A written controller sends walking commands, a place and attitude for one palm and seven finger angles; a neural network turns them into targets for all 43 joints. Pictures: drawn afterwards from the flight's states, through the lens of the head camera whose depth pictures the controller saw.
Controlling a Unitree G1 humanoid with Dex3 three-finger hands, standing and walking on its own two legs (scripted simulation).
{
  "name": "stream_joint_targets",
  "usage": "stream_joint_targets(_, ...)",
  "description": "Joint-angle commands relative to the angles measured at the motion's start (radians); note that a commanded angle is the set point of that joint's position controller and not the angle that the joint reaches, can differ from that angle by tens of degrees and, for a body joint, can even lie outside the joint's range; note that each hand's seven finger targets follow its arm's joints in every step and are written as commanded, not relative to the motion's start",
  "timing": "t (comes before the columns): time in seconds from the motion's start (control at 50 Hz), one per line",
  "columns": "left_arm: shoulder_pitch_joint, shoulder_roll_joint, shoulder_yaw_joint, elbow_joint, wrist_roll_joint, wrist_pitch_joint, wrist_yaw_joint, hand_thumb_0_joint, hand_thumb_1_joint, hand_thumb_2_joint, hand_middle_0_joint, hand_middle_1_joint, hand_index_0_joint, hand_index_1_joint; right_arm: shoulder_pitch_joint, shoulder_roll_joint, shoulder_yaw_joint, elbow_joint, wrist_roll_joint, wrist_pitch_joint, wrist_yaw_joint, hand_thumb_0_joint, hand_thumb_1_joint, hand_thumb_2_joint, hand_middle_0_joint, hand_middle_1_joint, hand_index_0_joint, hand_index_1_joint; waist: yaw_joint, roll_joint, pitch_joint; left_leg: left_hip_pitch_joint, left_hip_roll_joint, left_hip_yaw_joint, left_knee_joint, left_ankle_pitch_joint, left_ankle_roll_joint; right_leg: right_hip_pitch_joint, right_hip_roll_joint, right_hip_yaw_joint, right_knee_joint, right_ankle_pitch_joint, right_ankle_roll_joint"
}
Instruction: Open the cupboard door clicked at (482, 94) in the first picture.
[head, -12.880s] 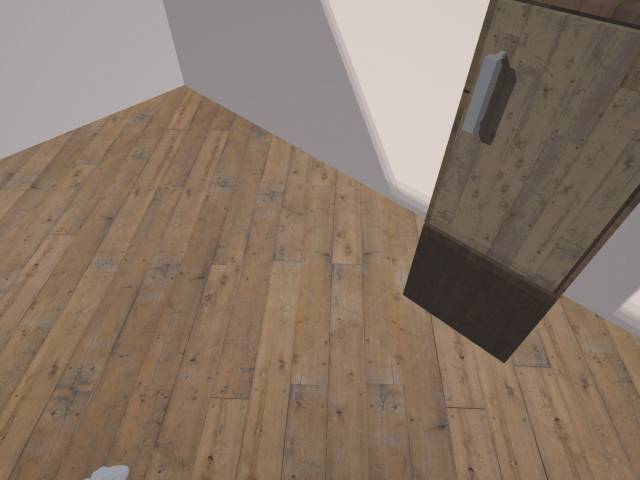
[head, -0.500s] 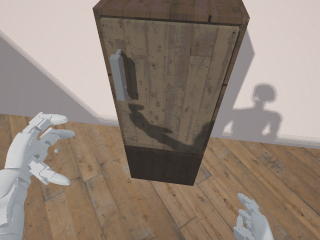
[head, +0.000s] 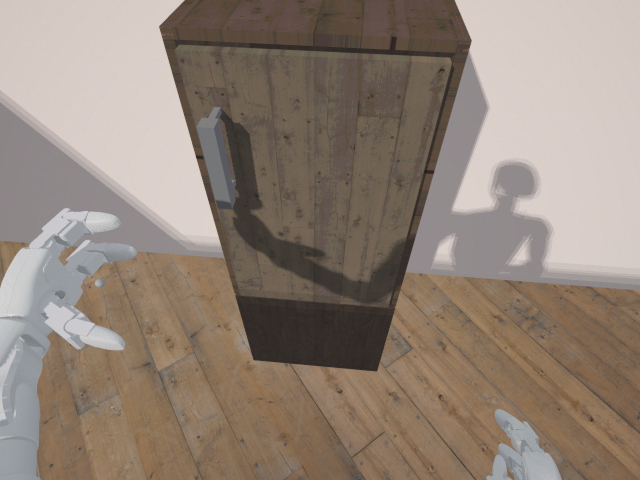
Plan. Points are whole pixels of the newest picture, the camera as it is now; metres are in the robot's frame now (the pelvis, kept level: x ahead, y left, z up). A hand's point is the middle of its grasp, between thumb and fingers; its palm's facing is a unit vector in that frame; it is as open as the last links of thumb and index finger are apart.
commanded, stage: raise the hand with hooked fingers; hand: left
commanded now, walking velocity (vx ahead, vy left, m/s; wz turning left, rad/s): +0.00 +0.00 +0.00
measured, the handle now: (221, 159) +0.55 +0.20 +0.10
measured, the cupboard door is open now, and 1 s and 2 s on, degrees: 0 0 0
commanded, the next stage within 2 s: move the hooked fingers beside the handle in 0.16 s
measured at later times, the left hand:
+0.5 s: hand (108, 271) +0.31 +0.27 +0.12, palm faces +0.04 -1.00 -0.02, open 14.0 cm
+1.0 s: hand (135, 226) +0.38 +0.27 +0.12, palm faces -0.01 -1.00 -0.01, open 14.0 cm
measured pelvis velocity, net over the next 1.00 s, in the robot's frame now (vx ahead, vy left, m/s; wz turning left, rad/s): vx -0.01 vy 0.00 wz -0.01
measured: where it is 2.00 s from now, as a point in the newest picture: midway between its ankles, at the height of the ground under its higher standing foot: outside the picture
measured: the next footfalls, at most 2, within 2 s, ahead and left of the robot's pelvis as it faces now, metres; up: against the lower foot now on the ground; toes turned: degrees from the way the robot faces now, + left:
none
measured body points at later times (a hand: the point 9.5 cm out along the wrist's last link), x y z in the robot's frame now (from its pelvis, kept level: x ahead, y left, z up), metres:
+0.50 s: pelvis -0.01 -0.01 +0.00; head +0.00 -0.02 +0.45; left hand +0.30 +0.32 +0.13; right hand +0.15 -0.26 -0.08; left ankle -0.01 +0.10 -0.73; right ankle -0.01 -0.11 -0.73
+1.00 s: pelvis -0.01 +0.00 -0.01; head +0.03 +0.00 +0.44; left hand +0.38 +0.32 +0.12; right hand +0.08 -0.27 -0.10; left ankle -0.01 +0.10 -0.73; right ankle -0.01 -0.11 -0.73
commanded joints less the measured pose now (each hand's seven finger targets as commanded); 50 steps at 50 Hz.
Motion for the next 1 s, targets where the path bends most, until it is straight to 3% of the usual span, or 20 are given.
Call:
stream_joint_targets(0.0, -0.285, 0.308, 0.101, -0.234, -0.015, -0.069, 0.005, 0.0, -0.5, 0.3, -0.3, -1.2, -0.3, -1.2, -0.079, -0.129, -0.054, -0.156, 0.002, -0.052, -0.017, 0.0, -0.9, -0.9, 0.2, 0.3, 0.2, 0.3, 0.009, 0.067, -0.219, 0.14, -0.003, -0.066, -0.09, 0.288, 0.0, 0.051, 0.023, 0.026, -0.063, 0.262, -0.021)
stream_joint_targets(0.02, -0.273, 0.299, 0.097, -0.226, -0.015, -0.067, 0.001, 0.0, -0.5, 0.3, -0.3, -1.2, -0.3, -1.2, -0.082, -0.126, -0.052, -0.156, 0.002, -0.052, -0.018, 0.0, -0.9, -0.9, 0.2, 0.3, 0.2, 0.3, 0.008, 0.081, -0.23, 0.142, -0.004, -0.063, -0.089, 0.298, 0.001, 0.057, 0.021, 0.028, -0.063, 0.28, -0.019)
stream_joint_targets(0.06, -0.255, 0.287, 0.096, -0.208, -0.022, -0.064, -0.004, 0.0, -0.5, 0.3, -0.3, -1.2, -0.3, -1.2, -0.079, -0.126, -0.053, -0.154, 0.004, -0.053, -0.02, 0.0, -0.9, -0.9, 0.2, 0.3, 0.2, 0.3, 0.006, 0.043, -0.222, 0.135, -0.003, -0.062, -0.088, 0.301, 0.001, 0.055, 0.022, 0.025, -0.065, 0.29, -0.015)
stream_joint_targets(0.12, -0.259, 0.273, 0.082, -0.161, -0.03, -0.056, -0.013, 0.0, -0.5, 0.3, -0.3, -1.2, -0.3, -1.2, -0.087, -0.127, -0.05, -0.146, 0.008, -0.049, -0.02, 0.0, -0.9, -0.9, 0.2, 0.3, 0.2, 0.3, 0.003, 0.02, -0.163, 0.1, -0.006, -0.056, -0.09, 0.262, 0.003, 0.038, 0.02, 0.032, -0.074, 0.271, -0.013)
stream_joint_targets(0.16, -0.278, 0.277, 0.079, -0.174, -0.025, -0.057, -0.014, 0.0, -0.5, 0.3, -0.3, -1.2, -0.3, -1.2, -0.091, -0.126, -0.051, -0.147, 0.008, -0.05, -0.021, 0.0, -0.9, -0.9, 0.2, 0.3, 0.2, 0.3, 0.001, 0.053, -0.181, 0.11, -0.008, -0.054, -0.086, 0.261, 0.003, 0.038, 0.017, 0.035, -0.073, 0.269, -0.013)
stream_joint_targets(0.24, -0.278, 0.287, 0.086, -0.184, -0.023, -0.067, -0.011, 0.0, -0.5, 0.3, -0.3, -1.2, -0.3, -1.2, -0.093, -0.123, -0.05, -0.153, 0.007, -0.049, -0.02, 0.0, -0.9, -0.9, 0.2, 0.3, 0.2, 0.3, 0.005, 0.038, -0.204, 0.108, -0.01, -0.051, -0.082, 0.259, 0.005, 0.056, 0.015, 0.043, -0.071, 0.274, -0.011)
stream_joint_targets(0.26, -0.301, 0.299, 0.095, -0.179, -0.023, -0.072, -0.008, 0.0, -0.5, 0.3, -0.3, -1.2, -0.3, -1.2, -0.093, -0.124, -0.05, -0.146, 0.007, -0.049, -0.022, 0.0, -0.9, -0.9, 0.2, 0.3, 0.2, 0.3, 0.001, 0.053, -0.203, 0.109, -0.011, -0.049, -0.079, 0.254, 0.005, 0.05, 0.015, 0.044, -0.073, 0.27, -0.01)
stream_joint_targets(0.32, -0.376, 0.326, 0.103, -0.098, -0.018, -0.076, -0.008, 0.0, -0.5, 0.3, -0.3, -1.2, -0.3, -1.2, -0.084, -0.131, -0.048, -0.131, 0.008, -0.04, -0.03, 0.0, -0.9, -0.9, 0.2, 0.3, 0.2, 0.3, -0.017, -0.007, -0.163, 0.066, -0.011, -0.047, -0.076, 0.2, 0.006, 0.034, 0.013, 0.059, -0.084, 0.218, -0.003)
stream_joint_targets(0.34, -0.429, 0.319, 0.083, -0.08, -0.011, -0.081, -0.012, 0.0, -0.5, 0.3, -0.3, -1.2, -0.3, -1.2, -0.082, -0.132, -0.047, -0.123, 0.01, -0.039, -0.034, 0.0, -0.9, -0.9, 0.2, 0.3, 0.2, 0.3, -0.027, 0.021, -0.153, 0.067, -0.012, -0.046, -0.075, 0.182, 0.006, 0.012, 0.011, 0.06, -0.085, 0.197, -0.003)
stream_joint_targets(0.44, -0.53, 0.32, 0.043, -0.006, 0.009, -0.102, -0.026, 0.0, -0.5, 0.3, -0.3, -1.2, -0.3, -1.2, -0.067, -0.135, -0.047, -0.116, 0.01, -0.037, -0.039, 0.0, -0.9, -0.9, 0.2, 0.3, 0.2, 0.3, -0.034, 0.055, -0.211, 0.074, -0.014, -0.047, -0.059, 0.184, 0.007, 0.016, 0.006, 0.07, -0.074, 0.198, -0.006)
stream_joint_targets(0.5, -0.536, 0.362, 0.072, 0.077, 0.006, -0.109, -0.034, 0.0, -0.5, 0.3, -0.3, -1.2, -0.3, -1.2, -0.05, -0.146, -0.047, -0.109, 0.008, -0.029, -0.034, 0.0, -0.9, -0.9, 0.2, 0.3, 0.2, 0.3, -0.027, 0.014, -0.203, 0.036, -0.014, -0.05, -0.05, 0.182, 0.006, 0.025, 0.005, 0.077, -0.069, 0.195, -0.009)
stream_joint_targets(0.56, -0.605, 0.356, 0.049, 0.103, 0.02, -0.119, -0.033, 0.0, -0.5, 0.3, -0.3, -1.2, -0.3, -1.2, -0.041, -0.146, -0.05, -0.109, 0.01, -0.024, -0.029, 0.0, -0.9, -0.9, 0.2, 0.3, 0.2, 0.3, -0.034, 0.055, -0.219, 0.039, -0.014, -0.053, -0.053, 0.183, 0.005, 0.002, 0.007, 0.066, -0.057, 0.196, -0.011)
stream_joint_targets(0.6, -0.568, 0.388, 0.087, 0.135, 0.014, -0.121, -0.028, 0.0, -0.5, 0.3, -0.3, -1.2, -0.3, -1.2, -0.024, -0.153, -0.054, -0.117, 0.006, -0.018, -0.023, 0.0, -0.9, -0.9, 0.2, 0.3, 0.2, 0.3, -0.016, 0.007, -0.246, 0.025, -0.013, -0.053, -0.043, 0.209, 0.007, 0.037, 0.01, 0.068, -0.045, 0.229, -0.013)
stream_joint_targets(0.64, -0.629, 0.379, 0.063, 0.158, 0.028, -0.123, -0.024, 0.0, -0.5, 0.3, -0.3, -1.2, -0.3, -1.2, -0.014, -0.153, -0.054, -0.114, 0.008, -0.008, -0.02, 0.0, -0.9, -0.9, 0.2, 0.3, 0.2, 0.3, -0.035, 0.017, -0.239, 0.012, -0.013, -0.051, -0.046, 0.191, 0.007, 0.008, 0.011, 0.065, -0.043, 0.216, -0.009)
stream_joint_targets(0.7, -0.639, 0.424, 0.097, 0.186, 0.035, -0.136, -0.015, 0.0, -0.5, 0.3, -0.3, -1.2, -0.3, -1.2, 0.006, -0.162, -0.059, -0.115, 0.005, 0.003, -0.015, 0.0, -0.9, -0.9, 0.2, 0.3, 0.2, 0.3, -0.023, 0.02, -0.259, 0.001, -0.011, -0.051, -0.04, 0.209, 0.006, 0.029, 0.013, 0.069, -0.032, 0.227, -0.013)
stream_joint_targets(0.74, -0.685, 0.396, 0.065, 0.179, 0.044, -0.144, -0.014, 0.0, -0.5, 0.3, -0.3, -1.2, -0.3, -1.2, 0.013, -0.157, -0.058, -0.118, 0.006, 0.007, -0.01, 0.0, -0.9, -0.9, 0.2, 0.3, 0.2, 0.3, -0.033, 0.06, -0.274, 0.018, -0.012, -0.049, -0.04, 0.22, 0.007, 0.009, 0.015, 0.066, -0.027, 0.246, -0.013)
stream_joint_targets(0.82, -0.685, 0.431, 0.102, 0.219, 0.042, -0.158, -0.016, 0.0, -0.5, 0.3, -0.3, -1.2, -0.3, -1.2, 0.046, -0.165, -0.066, -0.109, 0.003, 0.023, -0.008, 0.0, -0.9, -0.9, 0.2, 0.3, 0.2, 0.3, -0.036, 0.021, -0.297, 0.011, -0.007, -0.047, -0.031, 0.256, 0.009, 0.024, 0.021, 0.063, -0.015, 0.291, -0.012)
stream_joint_targets(0.86, -0.735, 0.436, 0.092, 0.256, 0.051, -0.16, -0.019, 0.0, -0.5, 0.3, -0.3, -1.2, -0.3, -1.2, 0.054, -0.167, -0.066, -0.099, 0.003, 0.032, -0.007, 0.0, -0.9, -0.9, 0.2, 0.3, 0.2, 0.3, -0.049, 0.037, -0.271, 0.0, -0.006, -0.049, -0.031, 0.231, 0.008, -0.01, 0.021, 0.062, -0.018, 0.265, -0.011)
stream_joint_targets(0.9, -0.746, 0.441, 0.091, 0.251, 0.052, -0.167, -0.023, 0.0, -0.5, 0.3, -0.3, -1.2, -0.3, -1.2, 0.065, -0.171, -0.069, -0.105, 0.001, 0.039, -0.006, 0.0, -0.9, -0.9, 0.2, 0.3, 0.2, 0.3, -0.042, 0.04, -0.305, 0.017, -0.006, -0.051, -0.024, 0.262, 0.009, 0.0, 0.025, 0.06, -0.006, 0.281, -0.017)
stream_joint_targets(0.98, -0.806, 0.393, 0.037, 0.28, 0.062, -0.175, -0.022, 0.0, -0.5, 0.3, -0.3, -1.2, -0.3, -1.2, 0.081, -0.168, -0.07, -0.093, 0.002, 0.05, -0.004, 0.0, -0.9, -0.9, 0.2, 0.3, 0.2, 0.3, -0.063, 0.071, -0.297, 0.044, -0.001, -0.061, -0.022, 0.274, 0.005, -0.059, 0.029, 0.048, -0.008, 0.271, -0.018)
